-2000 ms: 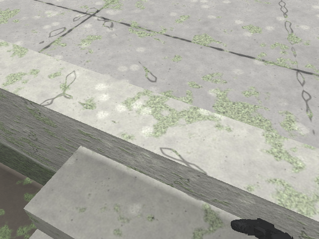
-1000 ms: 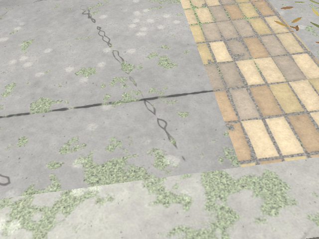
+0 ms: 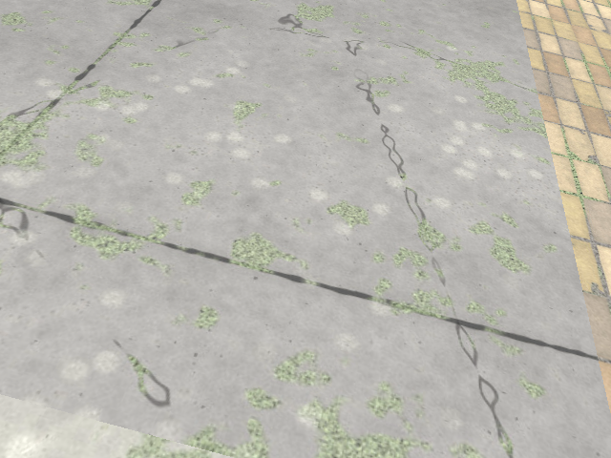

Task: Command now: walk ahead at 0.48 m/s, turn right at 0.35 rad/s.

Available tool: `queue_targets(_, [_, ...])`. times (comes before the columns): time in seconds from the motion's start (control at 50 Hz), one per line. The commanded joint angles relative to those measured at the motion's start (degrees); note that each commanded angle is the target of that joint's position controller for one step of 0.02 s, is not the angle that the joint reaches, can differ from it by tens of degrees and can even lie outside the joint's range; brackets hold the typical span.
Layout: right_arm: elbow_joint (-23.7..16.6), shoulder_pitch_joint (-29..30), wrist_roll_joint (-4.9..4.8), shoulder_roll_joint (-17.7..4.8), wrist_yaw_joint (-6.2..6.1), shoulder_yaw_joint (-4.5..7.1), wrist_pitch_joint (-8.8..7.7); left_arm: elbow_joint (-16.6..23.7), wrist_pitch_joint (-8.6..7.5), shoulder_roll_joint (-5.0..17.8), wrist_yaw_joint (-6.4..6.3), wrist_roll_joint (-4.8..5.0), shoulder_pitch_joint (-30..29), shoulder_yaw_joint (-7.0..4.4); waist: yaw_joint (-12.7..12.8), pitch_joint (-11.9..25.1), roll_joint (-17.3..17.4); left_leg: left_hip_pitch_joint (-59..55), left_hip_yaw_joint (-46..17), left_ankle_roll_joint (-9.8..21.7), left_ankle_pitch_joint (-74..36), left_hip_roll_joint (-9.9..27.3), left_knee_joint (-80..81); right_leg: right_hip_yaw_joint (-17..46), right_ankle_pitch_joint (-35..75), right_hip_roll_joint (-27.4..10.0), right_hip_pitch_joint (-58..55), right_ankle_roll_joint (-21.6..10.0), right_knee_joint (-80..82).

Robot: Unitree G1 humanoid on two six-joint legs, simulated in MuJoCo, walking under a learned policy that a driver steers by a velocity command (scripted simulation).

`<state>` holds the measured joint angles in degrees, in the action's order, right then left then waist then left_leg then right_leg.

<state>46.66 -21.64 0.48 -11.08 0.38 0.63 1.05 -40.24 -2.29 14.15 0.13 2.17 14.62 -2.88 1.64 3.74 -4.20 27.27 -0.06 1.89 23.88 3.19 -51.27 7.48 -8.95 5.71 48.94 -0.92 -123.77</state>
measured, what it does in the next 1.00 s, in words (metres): climbs, turning right: right foot 0.18 m higher, then left foot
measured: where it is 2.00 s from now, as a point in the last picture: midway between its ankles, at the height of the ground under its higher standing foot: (405, 284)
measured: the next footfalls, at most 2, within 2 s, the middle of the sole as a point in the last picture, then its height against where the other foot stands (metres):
right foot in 0.38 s outside the picture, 0.18 m higher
left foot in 0.76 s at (225, 382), level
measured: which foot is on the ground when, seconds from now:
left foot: down 0.00-0.40, up 0.42-0.74, down 0.76-1.00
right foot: up 0.00-0.36, down 0.38-0.76, up 0.78-1.00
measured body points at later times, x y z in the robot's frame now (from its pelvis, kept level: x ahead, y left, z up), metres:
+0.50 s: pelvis +0.27 +0.04 +0.14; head +0.25 +0.08 +0.59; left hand +0.46 +0.23 +0.01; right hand +0.30 -0.23 +0.04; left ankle +0.19 +0.19 -0.32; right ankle +0.26 -0.01 -0.53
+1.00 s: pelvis +0.54 +0.03 +0.21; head +0.55 +0.04 +0.66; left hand +0.83 +0.15 +0.13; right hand +0.43 -0.22 +0.10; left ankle +0.61 +0.13 -0.53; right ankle +0.48 -0.10 -0.39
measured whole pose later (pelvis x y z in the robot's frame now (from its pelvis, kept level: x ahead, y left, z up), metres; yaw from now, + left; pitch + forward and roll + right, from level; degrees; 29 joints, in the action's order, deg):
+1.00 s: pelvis +0.54 +0.03 +0.21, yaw -34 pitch +2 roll +2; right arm 45.2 -22.3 0.8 -14.7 -0.9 2.5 -5.2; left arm -34.8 -1.7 15.9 0.5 1.8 12.4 -2.9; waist -2.4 2.7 -2.8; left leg 13.0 5.6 1.2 12.7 -0.3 -23.9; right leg 3.8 -13.4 -3.3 44.2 -0.3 -82.2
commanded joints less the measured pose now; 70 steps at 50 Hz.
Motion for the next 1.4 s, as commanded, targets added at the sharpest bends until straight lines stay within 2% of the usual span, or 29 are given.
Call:
queue_targets(0.02, [0.57, 7.88, 3.03, 1.23, 0.90, -1.83, -3.74, 3.52, 0.97, -8.90, 0.58, -0.01, 5.22, 3.95, 6.11, -8.79, 13.10, 3.59, -17.37, -3.83, 9.09, 12.25, 31.28, 3.92, 10.98, -2.45, 22.97, -3.11, -16.22])
queue_targets(0.12, [6.35, 1.27, 2.87, -0.38, 1.29, -3.20, -4.18, 7.33, 1.37, -11.56, -0.01, -1.28, -9.39, 7.32, 2.29, -7.57, 4.66, 2.11, -2.10, -5.12, -10.73, 8.03, 36.02, -2.80, 15.60, -1.89, 30.35, -4.74, -3.66])
queue_targets(0.22, [15.70, -23.46, 0.19, -1.41, -3.47, -3.61, -2.69, 12.72, 0.54, -14.03, 1.91, 0.59, -28.51, 10.67, -8.07, -6.41, 4.78, -24.44, -4.93, -3.04, -21.23, 11.08, 47.20, -12.32, 2.84, -4.47, 41.75, -4.45, 13.63])
queue_targets(0.28, [14.90, -15.32, 0.04, -2.93, -3.90, -3.99, -3.22, 12.00, -0.93, -11.29, 4.30, -0.96, -26.64, 9.49, -1.24, 3.39, 6.58, -23.19, 10.38, -5.64, -84.74, 7.33, 43.29, -22.65, -3.11, -1.82, 11.97, -9.83, 32.07])
queue_targets(0.32, [14.00, -16.21, -0.26, -10.31, -4.93, -2.19, -4.11, 12.46, -0.64, -6.21, 4.60, -2.55, -25.24, 7.08, 2.92, 11.23, 15.00, -28.03, 8.24, -0.56, -126.03, 11.46, 36.59, -28.56, -17.35, 2.40, -5.28, -9.61, 41.15])
queue_targets(0.36, [11.19, -8.89, -0.33, -13.37, -6.70, -0.81, -3.38, 8.42, 1.03, -0.20, 4.64, -1.82, -13.88, 4.03, 8.60, 11.83, 21.45, -42.02, 6.18, 0.27, -143.05, 15.33, 17.79, -19.65, -30.81, 2.92, -6.23, -11.92, 54.82])
queue_targets(0.38, [6.12, 0.62, 0.62, -16.51, -7.10, 0.50, -4.17, 4.65, 1.18, 3.44, 4.89, -1.98, -0.01, 2.53, 16.17, 16.69, 21.64, -29.90, 5.51, 1.19, -140.65, 14.71, 2.18, -5.57, -27.17, 0.91, -24.75, -14.68, 62.35])
queue_targets(0.4, [1.24, 4.61, 2.01, -11.00, -5.46, -0.46, -6.32, 0.93, 1.43, 9.94, 5.38, -3.50, 6.06, 0.92, 14.46, 21.23, -1.86, -6.45, 1.25, 1.23, -62.40, 1.18, -22.85, 25.10, -28.00, -9.09, -43.41, -21.49, 80.03])
queue_targets(0.42, [-1.19, 9.11, 2.38, -4.99, -0.85, -0.39, -9.29, -1.14, 2.26, 8.11, 2.05, -4.69, 5.37, 1.00, 11.64, 17.22, -14.78, 20.93, -10.13, -0.53, -15.40, -11.94, -59.50, 57.49, -29.39, -16.60, -49.79, -30.06, 105.69])
queue_targets(0.44, [-4.76, 8.38, 0.59, -2.89, 2.72, -0.07, -11.48, -6.22, 1.01, 0.57, 0.76, -4.47, 9.79, 2.74, 6.92, 7.13, -7.09, 34.50, -15.78, 3.40, -10.82, -10.22, -74.59, 59.07, -29.57, -18.24, -46.56, -26.01, 109.54])
queue_targets(0.48, [-12.62, 14.53, 0.98, 3.87, 4.66, -3.57, -11.01, -9.38, -1.09, -10.72, 1.57, -3.09, 3.78, 5.97, -4.42, -11.13, 9.10, 44.26, -9.88, 5.68, -5.84, -7.72, -80.38, 32.23, -10.71, -10.98, -30.69, -17.83, 100.08])
queue_targets(0.5, [-12.00, 9.34, 1.81, 6.71, 4.49, -5.16, -9.94, -9.72, -1.01, -12.10, 2.31, -3.56, -0.22, 5.92, -8.49, -10.38, 12.08, 40.56, -8.72, 5.86, -9.99, -4.81, -76.37, 19.49, -10.21, -6.59, -24.52, -13.29, 97.84])
queue_targets(0.54, [-12.61, 5.18, 0.25, 3.35, 3.13, -5.72, -8.87, -6.78, -1.05, -9.11, 3.03, -1.86, -8.95, 4.92, -13.86, -11.77, 11.54, 28.87, -5.04, 3.98, -10.28, -0.95, -52.62, 7.04, -8.19, -2.45, -11.51, -10.45, 102.71])
queue_targets(0.58, [-16.39, 13.93, 2.01, -0.79, 0.57, -5.54, -9.13, -5.60, -2.33, -5.56, 2.26, -0.97, -7.52, 4.28, -10.82, -11.09, 9.55, 16.41, 1.40, 0.30, -20.28, 0.51, -28.70, 3.71, 1.77, -0.69, -2.50, -11.08, 105.92])
queue_targets(0.62, [-18.31, 17.59, 3.08, -0.01, -1.55, -5.88, -9.67, -5.12, -3.41, 1.90, 0.45, 0.53, -1.10, 2.07, -7.49, -1.55, 7.62, -6.53, 5.54, -2.34, -29.55, -0.11, -8.78, 2.85, 4.86, 0.04, -0.96, -10.20, 107.10])
queue_targets(0.7, [-18.43, 18.27, -3.23, -9.08, -2.92, -1.01, -7.03, -4.23, -2.70, 7.40, -0.86, 0.98, 6.34, -0.13, -5.53, 1.86, -4.19, -6.72, 0.35, -5.93, -13.88, -5.79, 20.32, 13.73, 13.91, -4.94, -34.45, -9.72, 101.19])
queue_targets(0.74, [-15.44, 9.88, -3.60, -12.01, -2.06, 1.54, -7.24, -2.00, -1.43, 4.37, -0.81, -0.01, 4.95, 0.41, -8.13, 5.45, -3.53, -13.64, -3.38, -2.99, -18.52, -2.87, 28.73, 13.84, 18.33, -5.23, -41.70, -7.34, 86.85])
queue_targets(0.76, [-13.61, 0.00, -1.84, -12.86, -1.51, 2.26, -7.90, -0.01, -1.81, 2.60, -0.46, -1.53, 4.30, 0.91, -10.46, 13.64, -1.39, -30.66, -7.17, 1.02, -16.68, 3.95, 22.18, 11.03, 11.78, -4.23, -33.39, -6.98, 74.37])
queue_targets(0.78, [-12.69, -4.85, -0.53, -14.42, -1.56, 3.01, -7.73, 1.82, -2.37, -4.29, -0.38, -3.05, 7.83, 2.23, -7.94, 17.75, 13.20, -46.41, -25.12, 6.34, -17.94, 15.97, 24.40, 4.41, -15.93, 1.66, -16.44, -4.77, 58.20])
queue_targets(0.8, [-12.49, -3.83, 0.69, -16.34, -1.54, 3.63, -7.32, 4.21, -2.88, -3.59, 0.42, -0.44, 13.69, 2.83, -5.13, 20.73, 31.96, -49.82, -53.34, 15.45, -0.34, 24.71, 33.72, 2.14, -21.53, -0.01, -1.41, -2.78, 43.84])
queue_targets(0.84, [-12.91, 4.38, -0.37, -6.33, -2.28, 1.69, -6.83, 5.37, -1.68, 1.57, 0.57, -0.32, 4.66, 1.11, -4.91, 5.50, 13.22, -32.24, -36.35, 11.18, 10.21, 18.99, 35.41, -0.60, -10.44, -6.75, 3.92, -1.15, 30.68])
queue_targets(0.88, [-12.01, 8.87, -0.01, -5.79, -1.75, 1.19, -6.98, 7.30, -0.85, 1.58, 0.67, -0.94, 1.73, 0.52, -1.53, 1.18, 7.07, -19.39, -22.72, 9.02, -3.91, 13.42, 36.10, -0.03, -5.12, -9.12, -1.18, -0.82, 33.05])
queue_targets(1.04, [-3.96, 3.31, 1.11, -9.56, -1.56, 2.97, -7.60, 9.93, 0.46, 0.76, 0.14, -0.57, -3.92, 1.00, -1.62, -5.85, 7.77, -14.88, -4.70, 9.51, -16.65, 12.12, 40.66, 0.48, 2.49, -12.57, 1.17, 1.96, 51.49])
queue_targets(1.2, [0.13, -2.94, -1.73, -13.27, -0.71, 3.66, -5.76, 13.30, -1.39, 0.71, 2.73, -0.26, -16.94, 1.28, -6.75, -9.61, 8.13, -21.60, -1.28, 8.58, -18.88, 12.72, 40.59, -10.06, -0.05, -9.78, -13.63, -1.74, 85.40])
queue_targets(1.26, [0.61, -1.51, -1.98, -13.21, -0.37, 3.21, -4.86, 8.61, -1.88, 6.84, 1.92, -1.45, 1.51, -2.39, 3.26, 0.61, 7.63, -18.98, 2.88, 5.40, -42.73, 8.46, 18.81, -11.92, 0.66, -4.92, -40.53, -5.27, 93.00])
queue_targets(1.28, [-2.08, -0.16, -0.19, -9.06, -0.30, 1.72, -5.59, 7.08, -1.54, 12.83, 0.71, -2.47, 13.56, -4.11, 7.84, 10.92, 0.54, -4.35, 4.81, 2.15, -23.60, 4.26, -2.32, 3.88, 8.18, -19.15, -60.13, -9.07, 90.59])
queue_targets(1.3, [-3.60, -4.61, -0.73, -3.42, -0.12, 0.20, -7.16, 7.52, -1.57, 16.59, 0.47, -3.25, 14.77, -4.28, 4.31, 17.69, -12.63, 13.63, -0.60, -1.21, 8.12, -4.72, -20.62, 29.05, 3.24, -31.10, -70.64, -16.79, 100.12])
queue_targets(1.34, [-4.49, 2.08, -3.02, -8.95, -0.20, 2.39, -7.64, 6.76, -2.16, 9.34, 0.72, -2.42, 11.41, -2.80, 4.68, 9.23, -4.94, 22.30, -6.11, -1.54, 0.82, -0.43, -29.52, 21.91, -3.31, -29.64, -59.84, -15.04, 104.49])
queue_targets(1.4, [-5.03, 3.92, -1.38, -7.18, -0.47, 3.00, -5.46, 5.71, -3.31, 2.69, 0.97, -2.46, 1.03, -1.24, -1.89, 0.50, -3.77, 14.04, -5.45, -2.14, -9.98, 4.44, -22.40, 4.74, -1.30, -22.62, -40.82, -10.92, 110.86])
Velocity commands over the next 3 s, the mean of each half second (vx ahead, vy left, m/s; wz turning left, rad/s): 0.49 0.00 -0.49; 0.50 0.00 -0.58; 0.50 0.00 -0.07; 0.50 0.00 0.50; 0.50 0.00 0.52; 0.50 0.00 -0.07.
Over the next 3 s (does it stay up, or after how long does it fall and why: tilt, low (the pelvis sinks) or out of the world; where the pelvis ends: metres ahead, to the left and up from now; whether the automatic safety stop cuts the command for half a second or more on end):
stays up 1.46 -0.30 0.22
